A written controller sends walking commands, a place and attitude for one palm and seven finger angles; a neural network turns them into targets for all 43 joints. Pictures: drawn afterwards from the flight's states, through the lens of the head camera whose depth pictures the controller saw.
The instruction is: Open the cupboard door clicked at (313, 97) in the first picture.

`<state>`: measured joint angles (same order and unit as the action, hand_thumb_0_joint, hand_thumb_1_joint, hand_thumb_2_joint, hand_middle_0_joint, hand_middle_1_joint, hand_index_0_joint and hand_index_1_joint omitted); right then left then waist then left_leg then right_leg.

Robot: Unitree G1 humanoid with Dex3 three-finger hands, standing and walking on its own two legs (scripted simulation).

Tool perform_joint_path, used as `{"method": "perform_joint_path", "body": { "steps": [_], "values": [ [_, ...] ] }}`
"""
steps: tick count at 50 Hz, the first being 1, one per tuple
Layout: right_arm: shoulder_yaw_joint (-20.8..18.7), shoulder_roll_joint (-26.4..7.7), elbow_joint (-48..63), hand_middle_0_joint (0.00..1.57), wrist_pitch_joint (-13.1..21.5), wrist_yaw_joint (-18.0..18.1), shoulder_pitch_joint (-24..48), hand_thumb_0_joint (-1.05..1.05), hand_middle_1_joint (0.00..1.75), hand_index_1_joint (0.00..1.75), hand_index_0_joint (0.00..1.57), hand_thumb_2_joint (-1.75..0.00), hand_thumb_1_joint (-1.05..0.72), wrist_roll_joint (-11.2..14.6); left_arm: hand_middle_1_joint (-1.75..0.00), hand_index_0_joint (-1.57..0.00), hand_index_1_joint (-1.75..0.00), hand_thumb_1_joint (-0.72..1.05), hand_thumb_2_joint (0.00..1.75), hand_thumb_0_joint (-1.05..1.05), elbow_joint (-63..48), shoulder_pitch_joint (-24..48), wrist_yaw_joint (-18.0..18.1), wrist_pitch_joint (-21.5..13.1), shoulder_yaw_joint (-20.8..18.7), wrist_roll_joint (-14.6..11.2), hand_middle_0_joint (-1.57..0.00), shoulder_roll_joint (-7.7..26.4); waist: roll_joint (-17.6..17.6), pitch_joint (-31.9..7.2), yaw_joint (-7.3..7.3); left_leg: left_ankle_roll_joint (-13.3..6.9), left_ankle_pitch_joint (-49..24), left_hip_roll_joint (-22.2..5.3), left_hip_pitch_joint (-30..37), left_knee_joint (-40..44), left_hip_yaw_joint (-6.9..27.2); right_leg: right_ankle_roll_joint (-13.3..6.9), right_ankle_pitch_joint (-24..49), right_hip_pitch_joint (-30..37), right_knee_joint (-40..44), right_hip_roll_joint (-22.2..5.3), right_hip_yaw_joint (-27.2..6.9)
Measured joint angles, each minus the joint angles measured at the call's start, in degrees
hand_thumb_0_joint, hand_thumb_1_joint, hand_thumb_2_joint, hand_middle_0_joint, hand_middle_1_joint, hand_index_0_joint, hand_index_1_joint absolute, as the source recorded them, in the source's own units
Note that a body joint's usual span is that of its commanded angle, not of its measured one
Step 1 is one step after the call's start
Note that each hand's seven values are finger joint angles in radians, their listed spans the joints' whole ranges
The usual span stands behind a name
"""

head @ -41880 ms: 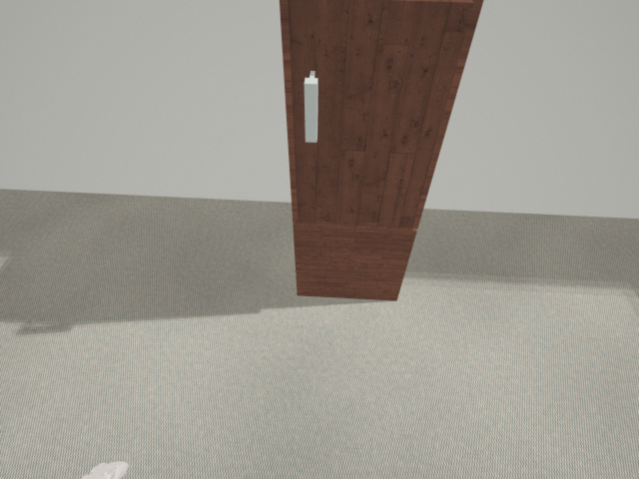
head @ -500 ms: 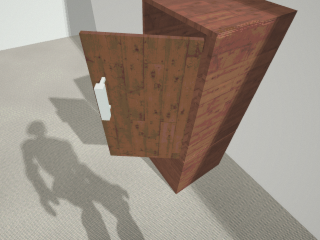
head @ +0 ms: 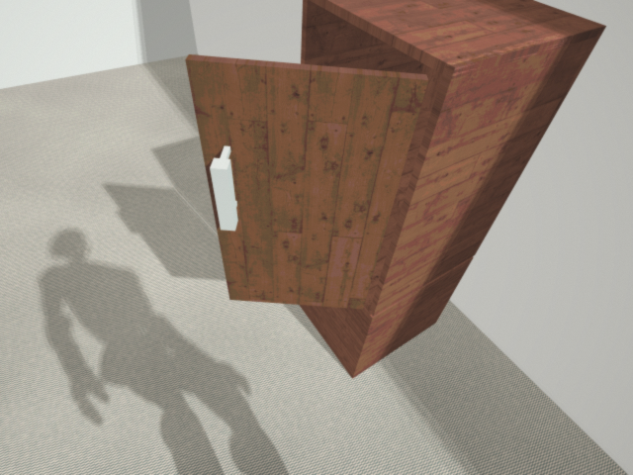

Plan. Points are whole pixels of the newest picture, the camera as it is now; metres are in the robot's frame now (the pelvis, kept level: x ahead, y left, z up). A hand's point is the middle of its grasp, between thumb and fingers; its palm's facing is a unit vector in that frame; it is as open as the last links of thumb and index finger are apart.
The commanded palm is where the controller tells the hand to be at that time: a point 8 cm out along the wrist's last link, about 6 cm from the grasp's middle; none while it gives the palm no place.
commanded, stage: look again from close up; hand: left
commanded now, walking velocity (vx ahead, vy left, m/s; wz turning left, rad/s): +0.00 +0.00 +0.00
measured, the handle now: (227, 188) +0.54 +0.19 +0.04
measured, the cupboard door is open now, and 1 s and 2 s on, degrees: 54 54 54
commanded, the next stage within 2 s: raise the hand with hooked fingers in 0.16 s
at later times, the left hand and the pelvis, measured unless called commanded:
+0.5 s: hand (158, 398) +0.20 +0.21 +0.00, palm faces +0.18 -0.98 -0.06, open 7.7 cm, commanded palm +0.12 +0.26 -0.05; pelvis -0.03 +0.01 -0.04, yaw +2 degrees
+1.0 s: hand (152, 407) +0.20 +0.21 -0.02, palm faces +0.01 -1.00 -0.05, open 10.5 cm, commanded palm +0.16 +0.27 -0.01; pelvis -0.02 -0.02 -0.07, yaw +2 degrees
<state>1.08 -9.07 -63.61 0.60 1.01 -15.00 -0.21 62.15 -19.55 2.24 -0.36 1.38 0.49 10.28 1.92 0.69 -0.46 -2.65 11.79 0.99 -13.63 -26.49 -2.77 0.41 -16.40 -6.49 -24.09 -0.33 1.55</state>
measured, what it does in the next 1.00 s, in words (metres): lowers itself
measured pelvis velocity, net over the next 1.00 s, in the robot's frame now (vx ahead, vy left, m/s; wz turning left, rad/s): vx -0.02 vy -0.02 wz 0.03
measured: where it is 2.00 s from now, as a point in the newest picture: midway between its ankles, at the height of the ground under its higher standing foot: outside the picture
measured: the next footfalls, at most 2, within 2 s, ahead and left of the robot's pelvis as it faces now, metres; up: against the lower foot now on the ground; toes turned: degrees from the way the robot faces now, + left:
none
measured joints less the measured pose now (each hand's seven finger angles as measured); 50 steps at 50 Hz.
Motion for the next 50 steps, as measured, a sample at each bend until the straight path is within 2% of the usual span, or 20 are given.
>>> {"method": "perform_joint_path", "body": {
  "steps": [14,15,16,17,19,22,24,26,28,29,31,33,35,37,39,41,43,45,47,50],
  "values": [
    [-0.29,0.07,0.1,0.2,0.01,-0.08,-0.12,0.0,0.3,0.3,0.2,-0.9,-0.91,0.1,-0.3,-0.19,-0.3,0.91,0.9,0.01,0.49,0.14,0.43,-0.22,0.18,0.47,-0.2,-0.43,0.01,0.2,0.04,-1.2,-1.0,0.94,-0.56,0.77,-0.42,1.2,1.06,-0.45,0.9,-0.98,-0.27],
    [-0.18,-0.26,3.15,0.2,0.3,0.13,-1.06,0.0,0.3,0.3,0.2,-0.9,-0.91,0.82,-0.3,-0.2,-0.3,0.91,0.9,0.01,-8.88,-2.67,0.5,3.46,-0.44,-1.88,-0.2,-0.58,-0.25,0.75,0.45,-1.25,-0.68,1.0,-1.17,-0.19,-0.25,1.17,0.86,-0.93,0.09,-1.03,-0.06],
    [0.12,-0.57,6.35,0.2,2.71,0.83,-2.55,0.0,0.3,0.3,0.2,-0.9,-0.92,1.55,-0.3,-0.2,-0.3,0.9,0.9,0.02,-20.71,-6.13,1.2,4.91,-0.97,-3.65,-0.2,-0.49,-0.19,0.95,0.25,-1.27,-0.5,1.3,-1.62,-0.68,-0.42,0.19,-0.01,-2.23,-2.12,-1.38,-0.01],
    [0.17,-0.73,8.82,0.2,5.8,1.41,-3.8,0.01,0.3,0.3,0.2,-0.9,-0.92,2.23,-0.3,-0.2,-0.3,0.91,0.89,0.02,-30.71,-8.92,2.98,3.91,-1.21,-4.57,-0.2,-0.01,0.05,0.37,0.02,-1.13,-0.4,1.71,-2.33,-0.97,-0.78,-0.65,-1.9,-4.25,-5.2,-1.75,-0.01],
    [0.05,-1.32,13.31,0.2,10.58,2.01,-4.7,0.01,0.3,0.3,0.2,-0.9,-0.91,3.25,-0.31,-0.2,-0.31,0.91,0.89,0.03,-45.45,-11.01,5.1,0.9,-1.47,-7.44,-0.2,0.69,0.03,-0.59,0.64,-1.08,-0.16,2.8,-4.13,-2.32,-1.04,-1.53,-3.67,-7.69,-9.18,-2.0,0.38],
    [-0.33,-3.63,18.73,0.2,13.87,2.04,-3.12,0.01,0.3,0.3,0.2,-0.9,-0.91,2.47,-0.33,-0.2,-0.34,0.87,0.87,0.02,-54.21,-6.04,3.38,-7.73,-3.12,-9.63,-0.2,0.28,-2.51,-2.72,2.73,-1.16,1.77,3.38,-10.4,-8.82,0.3,-1.19,-4.2,-12.97,-13.99,-1.71,0.98],
    [-0.88,-4.48,21.21,0.2,14.12,1.37,-0.68,0.01,0.3,0.3,0.2,-0.9,-0.91,1.61,-0.35,-0.2,-0.36,0.84,0.86,0.02,-53.07,-0.45,-0.69,-16.33,-6.08,-10.88,-0.2,0.5,-3.2,-5.53,2.88,-0.56,3.97,2.7,-17.09,-14.83,0.24,-0.9,-6.18,-19.39,-19.46,-1.22,0.96],
    [-1.64,-4.68,23.97,0.2,14.02,0.2,1.73,0.01,0.3,0.3,0.2,-0.9,-0.91,1.05,-0.37,-0.2,-0.38,0.8,0.84,0.02,-51.06,3.86,-7.07,-24.77,-8.86,-12.98,-0.2,1.26,-2.55,-8.05,2.43,-0.52,6.44,1.6,-24.24,-21.62,-0.34,-0.99,-8.35,-26.61,-26.02,-0.39,0.52],
    [-2.49,-5.03,27.52,0.2,13.56,-0.97,3.62,0.01,0.3,0.3,0.2,-0.9,-0.91,1.42,-0.4,-0.2,-0.4,0.76,0.83,0.01,-49.47,5.88,-14.43,-29.72,-10.68,-14.65,-0.21,2.18,-2.0,-8.92,2.1,-1.23,8.83,0.53,-29.58,-27.84,-0.42,-1.21,-10.55,-31.74,-31.71,0.51,0.59],
    [-2.76,-5.33,29.43,0.2,13.12,-1.3,4.29,0.01,0.3,0.3,0.2,-0.9,-0.91,1.86,-0.41,-0.2,-0.42,0.73,0.82,0.01,-49.47,5.65,-17.41,-29.78,-11.13,-15.37,-0.21,2.6,-1.82,-9.0,1.92,-1.07,9.21,0.16,-31.34,-30.08,-0.31,-1.47,-11.54,-33.45,-33.95,0.86,0.7],
    [-3.05,-5.88,32.82,0.2,12.11,-1.21,5.13,0.01,0.3,0.3,0.2,-0.9,-0.91,2.76,-0.44,-0.21,-0.45,0.69,0.8,0.01,-50.59,3.22,-21.22,-26.73,-11.43,-16.84,-0.21,3.05,-1.45,-8.92,1.5,-0.63,11.03,-0.26,-33.44,-33.45,-0.02,-1.84,-13.1,-35.36,-36.94,1.27,0.96],
    [-3.18,-6.17,35.42,0.2,11.31,-0.38,5.16,0.01,0.3,0.3,0.2,-0.9,-0.91,3.0,-0.47,-0.21,-0.47,0.64,0.78,0.01,-52.54,-0.73,-21.98,-22.81,-11.6,-17.79,-0.22,3.0,-1.2,-9.02,0.86,-0.29,12.63,-0.55,-34.52,-35.2,0.53,-2.36,-14.02,-36.09,-38.09,1.6,1.49],
    [-3.36,-6.14,36.91,0.2,11.08,0.55,4.77,0.01,0.3,0.3,0.2,-0.9,-0.91,2.71,-0.5,-0.22,-0.5,0.59,0.76,0.01,-55.4,-4.9,-20.23,-20.85,-12.06,-17.68,-0.22,2.79,-1.28,-8.78,0.08,-0.01,13.26,-0.93,-34.91,-36.1,1.56,-2.61,-14.43,-35.82,-38.03,2.1,2.46],
    [-3.29,-5.87,37.21,0.2,11.24,1.39,4.2,0.01,0.3,0.3,0.2,-0.9,-0.91,2.1,-0.53,-0.22,-0.53,0.54,0.74,0.02,-58.84,-8.12,-17.81,-21.62,-12.61,-17.08,-0.23,2.97,-1.35,-8.49,-0.73,0.46,13.7,-1.18,-35.27,-36.71,2.8,-3.06,-14.65,-35.45,-37.62,2.52,3.63],
    [-2.78,-5.73,36.35,0.2,11.75,1.93,3.87,0.01,0.3,0.3,0.2,-0.9,-0.91,1.63,-0.56,-0.23,-0.56,0.49,0.72,0.02,-61.52,-9.07,-16.72,-24.37,-13.34,-16.93,-0.23,3.62,-1.62,-8.19,-1.43,0.89,13.98,-1.29,-36.1,-37.48,4.13,-3.47,-14.83,-35.51,-37.47,2.83,4.92],
    [-1.93,-5.66,34.78,0.2,12.24,2.16,4.0,0.01,0.3,0.3,0.2,-0.9,-0.91,1.5,-0.59,-0.23,-0.59,0.45,0.7,0.02,-62.67,-7.76,-17.49,-27.08,-14.1,-17.43,-0.23,4.39,-2.27,-7.92,-1.81,1.23,14.17,-1.32,-37.25,-38.39,5.31,-3.77,-15.01,-36.01,-37.64,3.04,6.07],
    [-0.94,-5.44,33.16,0.2,12.36,2.35,4.3,0.01,0.3,0.3,0.2,-0.9,-0.91,1.72,-0.62,-0.23,-0.62,0.4,0.68,0.02,-62.27,-4.83,-19.86,-27.78,-14.77,-18.34,-0.23,5.44,-3.05,-7.59,-2.02,1.47,14.29,-1.43,-38.19,-39.07,6.02,-3.99,-15.1,-36.59,-37.86,3.25,6.75],
    [-0.06,-4.88,31.83,0.2,12.12,2.55,4.38,0.01,0.3,0.3,0.2,-0.9,-0.91,2.2,-0.65,-0.23,-0.65,0.35,0.66,0.02,-60.96,-1.57,-22.61,-25.79,-15.25,-19.2,-0.24,6.61,-3.73,-7.31,-1.94,1.61,14.23,-1.6,-38.41,-39.0,6.18,-4.1,-14.97,-36.77,-37.65,3.44,6.86],
    [0.54,-4.08,30.96,0.2,11.72,2.71,4.01,0.01,0.3,0.3,0.21,-0.9,-0.91,2.65,-0.68,-0.24,-0.68,0.3,0.64,0.02,-59.45,0.83,-24.71,-22.19,-15.76,-20.09,-0.24,7.57,-4.28,-7.11,-1.5,1.71,13.93,-1.78,-37.59,-37.93,5.86,-4.15,-14.52,-36.17,-36.66,3.6,6.48],
    [0.93,-3.0,30.54,0.21,11.18,2.84,2.48,0.01,0.3,0.3,0.21,-0.9,-0.91,2.93,-0.72,-0.24,-0.73,0.23,0.61,0.01,-58.01,1.78,-25.65,-17.57,-17.18,-21.31,-0.25,8.18,-4.6,-7.38,-0.43,1.59,13.21,-1.98,-35.19,-35.03,4.68,-3.81,-13.55,-34.47,-34.28,3.66,5.2]
  ]
}}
